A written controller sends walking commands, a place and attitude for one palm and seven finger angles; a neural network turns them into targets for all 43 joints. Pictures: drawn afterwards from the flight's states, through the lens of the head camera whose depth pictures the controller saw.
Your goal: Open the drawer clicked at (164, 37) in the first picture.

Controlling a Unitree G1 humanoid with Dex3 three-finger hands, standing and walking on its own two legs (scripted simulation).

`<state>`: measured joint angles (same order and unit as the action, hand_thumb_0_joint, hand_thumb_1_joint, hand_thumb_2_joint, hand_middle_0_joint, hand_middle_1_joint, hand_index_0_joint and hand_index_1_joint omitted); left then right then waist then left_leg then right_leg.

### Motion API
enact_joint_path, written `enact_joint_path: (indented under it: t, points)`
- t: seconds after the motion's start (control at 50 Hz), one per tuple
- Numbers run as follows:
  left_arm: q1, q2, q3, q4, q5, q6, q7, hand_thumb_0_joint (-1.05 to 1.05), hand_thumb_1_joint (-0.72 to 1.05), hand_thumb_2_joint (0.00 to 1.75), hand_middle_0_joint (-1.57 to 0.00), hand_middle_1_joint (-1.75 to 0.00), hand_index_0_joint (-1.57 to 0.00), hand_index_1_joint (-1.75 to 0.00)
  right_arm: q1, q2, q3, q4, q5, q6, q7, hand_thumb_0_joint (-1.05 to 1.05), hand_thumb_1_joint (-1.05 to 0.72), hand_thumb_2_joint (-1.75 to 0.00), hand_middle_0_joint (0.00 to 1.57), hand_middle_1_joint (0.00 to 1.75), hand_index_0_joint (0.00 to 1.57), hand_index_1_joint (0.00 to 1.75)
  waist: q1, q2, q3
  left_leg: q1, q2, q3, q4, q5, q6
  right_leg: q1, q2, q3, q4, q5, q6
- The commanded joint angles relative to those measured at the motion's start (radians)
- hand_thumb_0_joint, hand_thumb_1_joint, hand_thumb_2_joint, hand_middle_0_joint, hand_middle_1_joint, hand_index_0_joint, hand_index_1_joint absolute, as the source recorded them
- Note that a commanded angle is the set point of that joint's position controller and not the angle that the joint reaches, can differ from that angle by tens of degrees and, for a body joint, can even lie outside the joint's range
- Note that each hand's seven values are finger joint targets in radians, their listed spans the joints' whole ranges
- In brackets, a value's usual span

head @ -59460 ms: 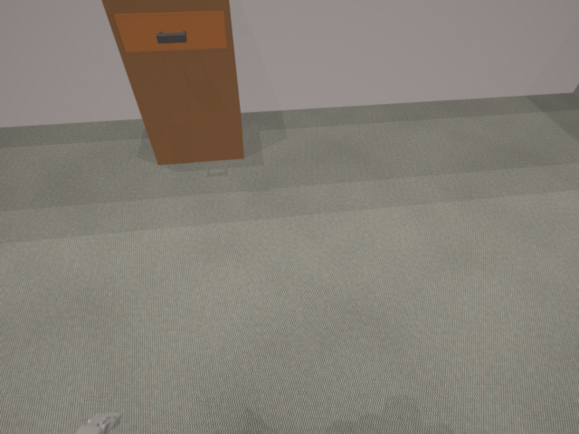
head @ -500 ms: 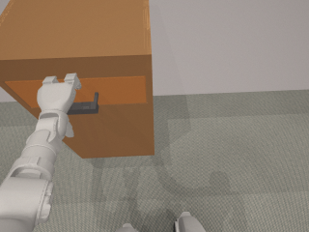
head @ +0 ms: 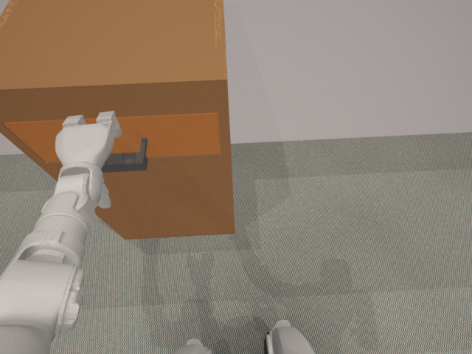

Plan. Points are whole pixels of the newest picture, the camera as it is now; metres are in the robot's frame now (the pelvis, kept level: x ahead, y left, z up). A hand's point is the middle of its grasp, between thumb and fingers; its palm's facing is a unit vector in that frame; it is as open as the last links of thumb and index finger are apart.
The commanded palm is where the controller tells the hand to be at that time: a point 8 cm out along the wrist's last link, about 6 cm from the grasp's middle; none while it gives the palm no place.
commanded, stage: move the hooked fingers above the handle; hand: left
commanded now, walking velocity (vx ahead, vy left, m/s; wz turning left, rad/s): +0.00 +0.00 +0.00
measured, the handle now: (120, 153) +0.52 +0.23 -0.05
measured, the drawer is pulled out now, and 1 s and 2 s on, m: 0.00 0.00 0.00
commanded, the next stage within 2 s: lower the fingers behind the handle in 1.10 s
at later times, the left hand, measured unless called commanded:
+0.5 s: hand (98, 159) +0.47 +0.24 +0.01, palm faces -0.05 +0.02 -1.00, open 13.7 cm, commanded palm +0.44 +0.26 +0.06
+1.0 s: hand (85, 163) +0.46 +0.27 +0.00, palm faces -0.06 +0.01 -1.00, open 13.8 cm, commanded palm +0.44 +0.25 +0.07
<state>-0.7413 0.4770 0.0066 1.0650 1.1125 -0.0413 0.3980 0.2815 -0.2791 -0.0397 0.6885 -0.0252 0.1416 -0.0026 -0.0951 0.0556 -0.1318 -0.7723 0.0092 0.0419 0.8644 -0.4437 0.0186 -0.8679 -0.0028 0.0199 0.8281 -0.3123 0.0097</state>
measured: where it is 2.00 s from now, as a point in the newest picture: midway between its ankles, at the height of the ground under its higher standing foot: outside the picture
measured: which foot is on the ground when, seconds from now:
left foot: down 0.00-1.00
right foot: down 0.00-1.00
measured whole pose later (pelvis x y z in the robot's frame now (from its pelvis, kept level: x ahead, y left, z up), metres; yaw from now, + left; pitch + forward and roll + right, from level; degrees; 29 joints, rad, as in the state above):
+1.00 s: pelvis +0.00 +0.01 +0.00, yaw +0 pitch +21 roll -1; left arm -0.73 0.52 0.02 1.04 1.10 -0.06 0.38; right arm 0.30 -0.27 -0.05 0.70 -0.03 0.12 0.01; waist -0.09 0.06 -0.13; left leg -0.81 0.01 0.03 0.90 -0.46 0.03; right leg -0.89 0.00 0.01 0.83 -0.32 0.02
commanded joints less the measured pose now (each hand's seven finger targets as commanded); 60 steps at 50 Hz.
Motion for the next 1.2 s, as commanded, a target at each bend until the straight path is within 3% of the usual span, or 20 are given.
enact_joint_path:
  t: [0.0, 0.12, 0.14, 0.22, 0.28, 0.34, 0.38, 0.44, 0.48, 0.52, 0.58, 0.62, 0.72, 0.78, 0.86, 0.9, 0.98, 1.08, 1.14, 1.18]
  points:
    - [-0.383, 0.352, 0.079, -0.218, -0.044, -0.008, -0.038, 0.00, -0.50, 0.30, -0.30, -1.20, -0.30, -1.20, 0.116, -0.160, -0.058, -0.072, 0.010, -0.027, -0.044, 0.00, -0.90, -0.90, 0.20, 0.30, 0.20, 0.30, -0.004, -0.124, -0.448, 0.103, -0.045, 0.003, -0.116, 0.291, 0.031, 0.479, 0.019, 0.000, -0.110, 0.306, -0.021]
    - [-0.503, 0.155, -0.069, -0.363, -0.042, -0.214, -0.084, 0.00, -0.50, 0.30, -0.30, -1.20, -0.30, -1.20, 0.166, -0.130, -0.084, -0.032, -0.007, -0.083, -0.072, 0.00, -0.90, -0.90, 0.20, 0.30, 0.20, 0.30, -0.071, 0.028, -0.431, 0.267, -0.033, -0.047, -0.076, 0.317, 0.020, 0.239, 0.030, -0.026, -0.101, 0.202, -0.044]
    - [-0.497, 0.183, -0.036, -0.351, -0.040, -0.227, -0.069, 0.00, -0.50, 0.30, -0.30, -1.20, -0.30, -1.20, 0.180, -0.133, -0.086, -0.016, -0.011, -0.087, -0.070, 0.00, -0.90, -0.90, 0.20, 0.30, 0.20, 0.30, -0.064, 0.036, -0.430, 0.265, -0.030, -0.053, -0.067, 0.320, 0.016, 0.214, 0.030, -0.031, -0.091, 0.190, -0.045]
    - [-0.453, 0.253, 0.053, -0.240, -0.030, -0.189, 0.008, 0.00, -0.50, 0.30, -0.30, -1.20, -0.30, -1.20, 0.181, -0.144, -0.075, 0.009, -0.020, -0.080, -0.039, 0.00, -0.90, -0.90, 0.20, 0.30, 0.20, 0.30, -0.022, 0.074, -0.404, 0.203, -0.035, -0.067, -0.055, 0.367, -0.004, 0.176, 0.035, -0.052, -0.048, 0.188, -0.058]
    - [-0.404, 0.335, 0.117, -0.138, -0.012, -0.100, 0.068, 0.00, -0.50, 0.30, -0.30, -1.20, -0.30, -1.20, 0.157, -0.154, -0.058, 0.002, -0.023, -0.061, -0.012, 0.00, -0.90, -0.90, 0.20, 0.30, 0.20, 0.30, 0.008, 0.043, -0.366, 0.104, -0.042, -0.047, -0.058, 0.356, -0.001, 0.215, 0.035, -0.054, -0.030, 0.205, -0.057]
    - [-0.361, 0.381, 0.126, -0.101, 0.012, -0.010, 0.081, 0.00, -0.50, 0.30, -0.30, -1.20, -0.30, -1.20, 0.134, -0.162, -0.048, -0.031, -0.017, -0.041, -0.001, 0.00, -0.90, -0.90, 0.20, 0.30, 0.20, 0.30, 0.036, 0.006, -0.426, 0.066, -0.052, -0.023, -0.064, 0.354, 0.006, 0.314, 0.035, -0.041, -0.027, 0.256, -0.050]
    - [-0.349, 0.360, 0.101, -0.113, 0.010, 0.022, 0.057, 0.00, -0.50, 0.30, -0.30, -1.20, -0.30, -1.20, 0.131, -0.161, -0.052, -0.046, -0.011, -0.034, -0.002, 0.00, -0.90, -0.90, 0.20, 0.30, 0.20, 0.30, 0.033, -0.012, -0.465, 0.088, -0.048, -0.009, -0.073, 0.366, 0.010, 0.369, 0.035, -0.033, -0.043, 0.297, -0.043]
    - [-0.352, 0.416, 0.121, -0.098, -0.009, 0.041, 0.021, 0.00, -0.50, 0.30, -0.30, -1.20, -0.30, -1.20, 0.128, -0.170, -0.046, -0.051, 0.001, -0.016, -0.015, 0.00, -0.90, -0.90, 0.20, 0.30, 0.20, 0.30, 0.025, -0.092, -0.449, 0.054, -0.049, -0.004, -0.095, 0.312, 0.018, 0.425, 0.029, -0.021, -0.067, 0.278, -0.030]
    - [-0.390, 0.372, 0.075, -0.126, -0.028, 0.024, -0.021, 0.00, -0.50, 0.30, -0.30, -1.20, -0.30, -1.20, 0.125, -0.166, -0.048, -0.061, 0.011, -0.026, -0.034, 0.00, -0.90, -0.90, 0.20, 0.30, 0.20, 0.30, -0.007, -0.107, -0.394, 0.054, -0.046, -0.002, -0.112, 0.244, 0.027, 0.413, 0.025, -0.013, -0.100, 0.228, -0.024]
    - [-0.426, 0.369, 0.073, -0.203, -0.041, -0.041, -0.064, 0.00, -0.50, 0.30, -0.30, -1.20, -0.30, -1.20, 0.134, -0.164, -0.053, -0.066, 0.010, -0.039, -0.050, 0.00, -0.90, -0.90, 0.20, 0.30, 0.20, 0.30, -0.018, -0.089, -0.436, 0.102, -0.043, -0.013, -0.108, 0.251, 0.031, 0.407, 0.025, -0.007, -0.101, 0.229, -0.027]
    - [-0.439, 0.226, -0.017, -0.307, -0.045, -0.159, -0.101, 0.00, -0.50, 0.30, -0.30, -1.20, -0.30, -1.20, 0.164, -0.142, -0.076, -0.054, 0.000, -0.072, -0.064, 0.00, -0.90, -0.90, 0.20, 0.30, 0.20, 0.30, -0.038, 0.018, -0.468, 0.238, -0.031, -0.033, -0.088, 0.317, 0.022, 0.298, 0.032, -0.022, -0.094, 0.225, -0.040]
    - [-0.464, 0.155, -0.058, -0.346, -0.052, -0.218, -0.100, 0.00, -0.50, 0.30, -0.30, -1.20, -0.30, -1.20, 0.179, -0.133, -0.085, -0.038, -0.008, -0.086, -0.066, 0.00, -0.90, -0.90, 0.20, 0.30, 0.20, 0.30, -0.057, 0.032, -0.459, 0.285, -0.024, -0.053, -0.064, 0.378, 0.012, 0.227, 0.036, -0.035, -0.080, 0.224, -0.045]
    - [-0.448, 0.274, 0.073, -0.268, -0.029, -0.214, 0.004, 0.00, -0.50, 0.30, -0.30, -1.20, -0.30, -1.20, 0.183, -0.148, -0.077, 0.002, -0.021, -0.081, -0.041, 0.00, -0.90, -0.90, 0.20, 0.30, 0.20, 0.30, -0.021, 0.058, -0.392, 0.203, -0.027, -0.074, -0.045, 0.389, -0.006, 0.154, 0.039, -0.056, -0.037, 0.190, -0.058]
    - [-0.394, 0.324, 0.123, -0.190, -0.005, -0.137, 0.077, 0.00, -0.50, 0.30, -0.30, -1.20, -0.30, -1.20, 0.159, -0.150, -0.065, -0.001, -0.026, -0.063, -0.012, 0.00, -0.90, -0.90, 0.20, 0.30, 0.20, 0.30, 0.010, 0.058, -0.384, 0.137, -0.036, -0.060, -0.038, 0.399, -0.009, 0.177, 0.039, -0.061, -0.013, 0.207, -0.059]
    - [-0.367, 0.366, 0.128, -0.182, 0.015, -0.023, 0.092, 0.00, -0.50, 0.30, -0.30, -1.20, -0.30, -1.20, 0.141, -0.159, -0.058, -0.030, -0.022, -0.039, 0.006, 0.00, -0.90, -0.90, 0.20, 0.30, 0.20, 0.30, 0.038, 0.071, -0.490, 0.162, -0.039, -0.035, -0.047, 0.467, -0.011, 0.289, 0.043, -0.054, -0.009, 0.303, -0.054]
    - [-0.365, 0.344, 0.099, -0.193, 0.005, 0.009, 0.056, 0.00, -0.50, 0.30, -0.30, -1.20, -0.30, -1.20, 0.142, -0.161, -0.063, -0.041, -0.013, -0.032, 0.001, 0.00, -0.90, -0.90, 0.20, 0.30, 0.20, 0.30, 0.024, 0.034, -0.518, 0.189, -0.033, -0.027, -0.058, 0.479, -0.005, 0.338, 0.043, -0.048, -0.031, 0.338, -0.046]
    - [-0.363, 0.228, 0.013, -0.288, -0.052, -0.032, -0.045, 0.00, -0.50, 0.30, -0.30, -1.20, -0.30, -1.20, 0.162, -0.152, -0.081, -0.052, 0.000, -0.039, -0.023, 0.00, -0.90, -0.90, 0.20, 0.30, 0.20, 0.30, -0.011, -0.007, -0.543, 0.290, -0.019, -0.041, -0.085, 0.502, 0.004, 0.368, 0.043, -0.041, -0.084, 0.343, -0.036]
    - [-0.391, 0.145, -0.046, -0.343, -0.057, -0.156, -0.082, 0.00, -0.50, 0.30, -0.30, -1.20, -0.30, -1.20, 0.160, -0.137, -0.081, -0.032, -0.005, -0.061, -0.054, 0.00, -0.90, -0.90, 0.20, 0.30, 0.20, 0.30, -0.042, -0.028, -0.361, 0.287, -0.016, -0.062, -0.105, 0.418, 0.009, 0.263, 0.041, -0.049, -0.115, 0.240, -0.042]
    - [-0.409, 0.225, 0.032, -0.334, -0.024, -0.183, -0.023, 0.00, -0.50, 0.30, -0.30, -1.20, -0.30, -1.20, 0.159, -0.138, -0.075, -0.014, -0.013, -0.061, -0.045, 0.00, -0.90, -0.90, 0.20, 0.30, 0.20, 0.30, -0.010, 0.060, -0.350, 0.275, -0.020, -0.070, -0.095, 0.435, -0.006, 0.214, 0.039, -0.058, -0.081, 0.213, -0.057]
    - [-0.383, 0.232, 0.054, -0.257, -0.010, -0.159, 0.026, 0.00, -0.50, 0.30, -0.30, -1.20, -0.30, -1.20, 0.150, -0.136, -0.069, -0.004, -0.019, -0.060, -0.027, 0.00, -0.90, -0.90, 0.20, 0.30, 0.20, 0.30, -0.002, 0.062, -0.326, 0.222, -0.025, -0.065, -0.080, 0.430, -0.012, 0.195, 0.040, -0.062, -0.060, 0.212, -0.061]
